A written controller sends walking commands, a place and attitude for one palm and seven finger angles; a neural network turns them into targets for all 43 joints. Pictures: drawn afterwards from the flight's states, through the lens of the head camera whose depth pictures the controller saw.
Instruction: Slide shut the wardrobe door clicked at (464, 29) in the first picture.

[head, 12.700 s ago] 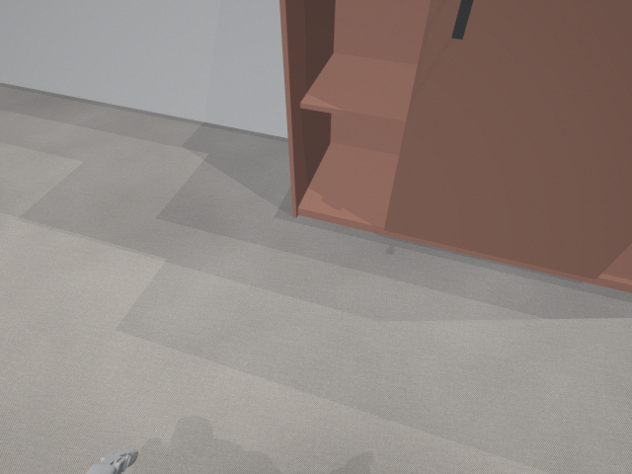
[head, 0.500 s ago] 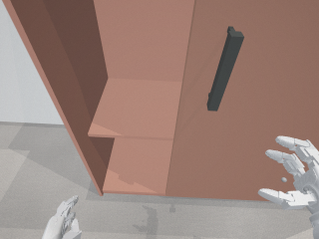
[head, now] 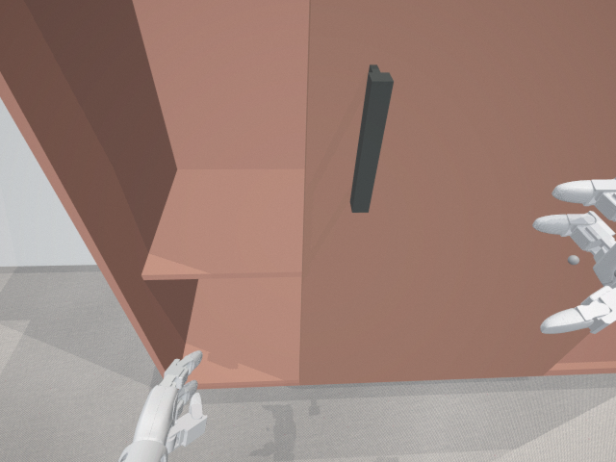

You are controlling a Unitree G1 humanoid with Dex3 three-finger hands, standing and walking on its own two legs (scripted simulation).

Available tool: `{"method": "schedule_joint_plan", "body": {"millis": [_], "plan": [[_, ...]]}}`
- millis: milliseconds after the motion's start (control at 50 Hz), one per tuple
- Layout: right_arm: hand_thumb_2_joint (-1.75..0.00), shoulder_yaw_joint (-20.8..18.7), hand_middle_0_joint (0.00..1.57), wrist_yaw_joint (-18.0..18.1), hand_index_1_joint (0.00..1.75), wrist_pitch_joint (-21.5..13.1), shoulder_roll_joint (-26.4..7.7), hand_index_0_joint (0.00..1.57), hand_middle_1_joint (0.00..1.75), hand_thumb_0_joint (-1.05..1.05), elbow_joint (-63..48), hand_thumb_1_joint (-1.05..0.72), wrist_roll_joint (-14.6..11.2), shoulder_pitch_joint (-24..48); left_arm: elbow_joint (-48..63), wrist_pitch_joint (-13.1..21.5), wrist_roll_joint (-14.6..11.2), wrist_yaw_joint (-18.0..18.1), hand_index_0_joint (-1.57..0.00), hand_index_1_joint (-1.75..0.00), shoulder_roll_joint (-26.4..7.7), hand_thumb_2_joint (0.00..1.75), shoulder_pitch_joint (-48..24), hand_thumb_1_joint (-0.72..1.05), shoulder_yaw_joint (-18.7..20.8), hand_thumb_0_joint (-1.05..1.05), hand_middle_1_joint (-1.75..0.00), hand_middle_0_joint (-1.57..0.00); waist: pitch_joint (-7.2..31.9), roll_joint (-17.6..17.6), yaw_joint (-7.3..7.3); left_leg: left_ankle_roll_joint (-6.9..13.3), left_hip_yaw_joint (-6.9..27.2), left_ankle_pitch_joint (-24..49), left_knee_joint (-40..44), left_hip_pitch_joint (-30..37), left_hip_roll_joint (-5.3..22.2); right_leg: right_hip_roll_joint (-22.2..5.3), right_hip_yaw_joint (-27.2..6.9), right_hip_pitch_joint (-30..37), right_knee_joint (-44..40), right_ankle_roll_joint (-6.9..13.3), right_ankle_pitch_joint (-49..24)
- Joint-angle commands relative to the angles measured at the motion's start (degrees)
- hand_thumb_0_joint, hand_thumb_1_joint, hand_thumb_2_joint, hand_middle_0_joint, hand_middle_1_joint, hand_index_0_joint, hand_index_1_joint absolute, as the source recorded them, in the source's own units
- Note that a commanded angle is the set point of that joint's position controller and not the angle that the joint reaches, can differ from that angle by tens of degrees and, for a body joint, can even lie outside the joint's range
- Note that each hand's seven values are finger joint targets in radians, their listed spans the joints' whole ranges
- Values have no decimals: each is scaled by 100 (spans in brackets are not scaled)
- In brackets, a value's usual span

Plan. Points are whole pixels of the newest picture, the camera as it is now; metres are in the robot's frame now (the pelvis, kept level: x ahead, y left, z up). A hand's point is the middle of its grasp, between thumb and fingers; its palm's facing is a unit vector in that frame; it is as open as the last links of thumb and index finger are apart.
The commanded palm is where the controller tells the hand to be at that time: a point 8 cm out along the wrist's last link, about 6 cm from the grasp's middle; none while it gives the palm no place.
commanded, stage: raise the hand with hooked fingers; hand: right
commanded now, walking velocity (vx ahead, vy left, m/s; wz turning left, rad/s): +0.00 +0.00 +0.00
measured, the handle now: (366, 143) +0.50 -0.08 +0.19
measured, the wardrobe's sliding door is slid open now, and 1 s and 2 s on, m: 0.39 0.39 0.39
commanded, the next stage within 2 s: move the hooked fingers beside the handle in 0.56 s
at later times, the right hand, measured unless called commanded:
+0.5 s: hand (569, 234) +0.28 -0.25 +0.22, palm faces +0.13 +0.99 -0.09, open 14.0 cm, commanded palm +0.24 -0.28 +0.21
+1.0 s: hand (502, 232) +0.32 -0.22 +0.19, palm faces +0.02 +1.00 -0.09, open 14.0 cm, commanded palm +0.28 -0.27 +0.21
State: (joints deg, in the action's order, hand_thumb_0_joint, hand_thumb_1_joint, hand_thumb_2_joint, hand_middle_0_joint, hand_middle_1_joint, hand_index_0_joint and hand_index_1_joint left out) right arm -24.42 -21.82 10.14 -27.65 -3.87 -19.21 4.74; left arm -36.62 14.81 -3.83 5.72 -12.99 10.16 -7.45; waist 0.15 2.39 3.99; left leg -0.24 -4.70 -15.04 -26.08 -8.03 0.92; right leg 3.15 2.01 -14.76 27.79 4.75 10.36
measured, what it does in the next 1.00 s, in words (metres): stands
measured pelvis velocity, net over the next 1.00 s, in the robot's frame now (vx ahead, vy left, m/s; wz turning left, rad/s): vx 0.02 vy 0.05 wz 0.01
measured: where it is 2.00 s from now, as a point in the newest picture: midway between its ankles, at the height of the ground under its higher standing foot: outside the picture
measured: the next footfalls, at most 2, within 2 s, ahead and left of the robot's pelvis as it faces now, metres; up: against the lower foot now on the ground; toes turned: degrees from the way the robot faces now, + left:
none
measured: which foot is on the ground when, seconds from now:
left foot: down 0.00-1.00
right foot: down 0.00-1.00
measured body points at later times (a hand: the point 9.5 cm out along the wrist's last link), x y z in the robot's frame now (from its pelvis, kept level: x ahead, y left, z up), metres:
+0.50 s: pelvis +0.00 +0.04 +0.00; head -0.03 +0.06 +0.45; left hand +0.19 +0.27 -0.06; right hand +0.27 -0.30 +0.23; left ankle -0.01 +0.13 -0.74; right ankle +0.05 -0.06 -0.74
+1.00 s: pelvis +0.02 +0.05 +0.00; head +0.01 +0.07 +0.45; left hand +0.21 +0.29 -0.07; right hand +0.31 -0.27 +0.19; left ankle -0.01 +0.13 -0.74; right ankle +0.05 -0.06 -0.74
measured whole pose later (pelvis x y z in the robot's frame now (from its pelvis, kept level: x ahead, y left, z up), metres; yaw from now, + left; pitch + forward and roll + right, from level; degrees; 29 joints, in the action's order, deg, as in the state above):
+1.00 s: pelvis +0.02 +0.05 +0.00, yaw +1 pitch -2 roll +1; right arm -24.9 -25.3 11.6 -27.9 9.0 -18.9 11.4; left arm -37.9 13.5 -5.7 5.7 -17.6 10.3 -3.6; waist 0.5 4.2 2.6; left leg 2.8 -5.3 -17.2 -27.0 -8.5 -2.4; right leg 0.0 0.8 -15.7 30.2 1.5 13.0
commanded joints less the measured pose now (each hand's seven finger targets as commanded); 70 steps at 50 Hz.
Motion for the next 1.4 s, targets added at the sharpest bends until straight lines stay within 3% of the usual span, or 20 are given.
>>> {"method": "schedule_joint_plan", "body": {"millis": [0, 100, 180, 260, 280, 320, 400, 440, 500, 560, 600, 680, 760, 860, 960, 1020, 1100, 1160, 1260, 1380], "plan": [[-30, -909, 30, -18, 120, -253, -1780, 30, 120, 0, -581, 50, -154, 2134, 702, 244, -76, 73, -20, -30, -870, 90, -772, 90, 383, 0, -30, -20, 851, 703, -108, 229, 49, 242, 485, -753, -249, -521, -1200, 1290, -919, -515, 467], [-30, -241, 30, -358, 120, 485, -1260, 30, 120, 0, 792, 50, -82, 1904, 703, 118, -222, 18, -20, -30, -1003, 90, -730, 90, 446, 0, -30, -20, 211, 49, -206, 202, 42, 36, 550, -967, -209, -439, -1067, 734, -953, -391, 1024], [-30, -308, 30, -510, 120, 382, -1494, 30, 120, 0, -201, 50, -138, 2054, 970, 120, -242, -73, -20, -30, -963, 90, -882, 90, 451, 0, -30, -20, 1056, 116, -157, 209, 118, 166, 487, -734, -185, -350, -901, 1089, -628, -316, 533], [-30, -1305, 30, -159, 120, -406, -2357, 30, 120, 0, -1756, 50, -250, 2208, 1052, 268, -102, -57, -20, -30, -904, 90, -899, 90, 471, 0, -30, -20, 1927, 697, -11, 247, 144, 465, 499, -377, -227, -364, -856, 1737, -516, -327, -237], [-30, -1544, 30, -26, 120, -534, -2573, 30, 120, 0, -1764, 50, -250, 1995, 951, 270, -52, -55, -20, -30, -890, 90, -843, 90, 446, 0, -30, -20, 1775, 645, 33, 244, 148, 410, 562, -296, -234, -376, -776, 1556, -512, -326, -255], [-30, -1548, 30, 120, 120, -609, -2302, 30, 120, 0, -1286, 50, -274, 1967, 821, 305, -55, -33, -20, -30, -860, 90, -820, 90, 460, 0, -30, -20, 1247, 669, -26, 235, 118, 367, 626, -389, -246, -373, -753, 1320, -598, -312, -135], [-30, -945, 30, 81, 120, -83, -1706, 30, 120, 0, 145, 50, -202, 1961, 627, 255, -158, -5, -20, -30, -948, 90, -798, 90, 507, 0, -30, -20, 74, 834, -141, 218, 207, 28, 817, -795, -176, -346, -648, 752, -694, -318, 477], [-30, -509, 30, -93, 120, 243, -1484, 30, 120, 0, 550, 50, -148, 1958, 690, 226, -226, 13, -20, -30, -997, 90, -776, 90, 514, 0, -30, -20, 19, 449, -212, 159, 268, -75, 859, -864, -146, -323, -613, 655, -658, -285, 617], [-30, -160, 30, -339, 120, 331, -1342, 30, 120, 0, 334, 50, -114, 2005, 830, 197, -273, -24, -20, -30, -1023, 90, -782, 90, 545, 0, -30, -20, 523, 45, -263, 86, 449, 55, 827, -741, -79, -284, -523, 731, -361, -223, 297], [-30, -755, 30, -383, 120, -52, -1899, 30, 120, 0, -666, 50, -236, 2192, 978, 239, -219, -28, -20, -30, -983, 90, -936, 90, 551, 0, -30, -20, 1553, -141, -140, 40, 597, 726, 605, -218, -13, -250, -491, 1041, -86, -192, -294], [-30, -1235, 30, -306, 120, -399, -2230, 30, 120, 0, -1021, 50, -387, 2171, 935, 275, -161, -43, -20, -30, -932, 90, -945, 90, 529, 0, -30, -20, 1750, -106, -83, 18, 670, 1086, 575, 57, 6, -236, -473, 1011, -9, -198, -513], [-30, -1808, 30, -72, 120, -541, -2465, 30, 120, 0, -338, 50, -368, 1701, 715, 291, -106, -58, -20, -30, -896, 90, -832, 90, 552, 0, -30, -20, 1304, 120, 23, -54, 707, 1642, 571, 35, 77, -262, -406, 769, 45, -216, -662], [-30, -962, 30, -192, 120, 25, -1762, 30, 120, 0, 632, 50, -211, 1771, 690, 179, -211, -48, -20, -30, -972, 90, -788, 90, 546, 0, -30, -20, 346, 215, -165, -58, 619, 1221, 634, -655, 33, -281, -395, 553, -68, -238, -381], [-30, -249, 30, -490, 120, 87, -1535, 30, 120, 0, 359, 50, -119, 2707, 869, 157, -266, 17, -20, -30, -1014, 90, -798, 90, 567, 0, -30, -20, 849, 66, -355, -141, 783, 1202, 530, -729, 58, -264, -454, 803, 125, -180, -379], [-30, -880, 30, -252, 120, -714, -2030, 30, 120, 0, -772, 50, -215, 3073, 907, 314, -150, 34, -20, -30, -886, 90, -773, 90, 562, 0, -30, -20, 2106, 398, -182, 80, 409, 1883, 276, -107, -94, -221, -461, 1558, 45, -158, -1109], [-30, -1068, 30, -17, 120, -697, -1922, 30, 120, 0, -363, 50, -200, 2531, 808, 311, -108, -16, -20, -30, -848, 90, -708, 90, 542, 0, -30, -20, 1842, 427, -68, 134, 282, 1981, 278, -111, -129, -247, -451, 1409, -59, -194, -1258], [-30, -830, 30, 87, 120, 13, -1599, 30, 120, 0, 793, 50, -73, 2051, 756, 106, -175, -82, -20, -30, -954, 90, -688, 90, 576, 0, -30, -20, 877, -6, -59, 111, 221, 1738, 380, -472, -112, -272, -417, 833, -219, -224, -951], [-30, -461, 30, 34, 120, 364, -1337, 30, 120, 0, 507, 50, -9, 2059, 951, -20, -222, -105, -20, -30, -956, 90, -779, 90, 577, 0, -30, -20, 1011, 140, -99, 121, 211, 1732, 334, -513, -107, -284, -418, 963, -210, -233, -1049], [-30, -100, 30, 170, 120, -163, -1093, 30, 120, 0, -975, 50, -83, 3048, 1031, 38, -164, -68, -20, -30, -825, 90, -836, 90, 540, 0, -30, -20, 1770, 254, -269, 152, 190, 1513, 337, -585, -194, -339, -574, 1772, -172, -230, -1202], [-30, -302, 30, 667, 120, -337, -1233, 30, 120, 0, -163, 50, 125, 3385, 598, -21, -74, 24, -20, -30, -884, 90, -694, 90, 550, 0, -30, -20, 1313, 378, -227, 197, 178, 934, 504, -621, -193, -372, -658, 1548, -461, -321, -666]]}}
